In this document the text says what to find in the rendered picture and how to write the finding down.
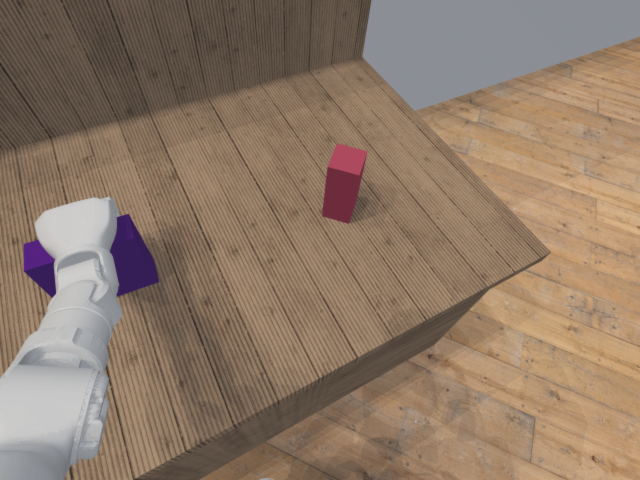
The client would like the robot left forearm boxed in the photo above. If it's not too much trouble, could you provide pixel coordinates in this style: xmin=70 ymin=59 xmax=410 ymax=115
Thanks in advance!
xmin=0 ymin=245 xmax=123 ymax=389

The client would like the robot left hand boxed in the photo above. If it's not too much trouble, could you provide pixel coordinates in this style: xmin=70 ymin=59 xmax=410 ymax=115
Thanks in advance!
xmin=35 ymin=197 xmax=120 ymax=260

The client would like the left robot upper arm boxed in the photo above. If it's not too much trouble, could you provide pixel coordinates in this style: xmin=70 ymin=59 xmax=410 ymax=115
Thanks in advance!
xmin=0 ymin=364 xmax=109 ymax=480

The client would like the table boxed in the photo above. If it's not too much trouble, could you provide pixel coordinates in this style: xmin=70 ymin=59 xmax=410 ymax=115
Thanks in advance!
xmin=0 ymin=0 xmax=551 ymax=480

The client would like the sponge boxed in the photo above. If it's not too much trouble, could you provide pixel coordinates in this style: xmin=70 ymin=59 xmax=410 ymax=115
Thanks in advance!
xmin=24 ymin=214 xmax=159 ymax=298

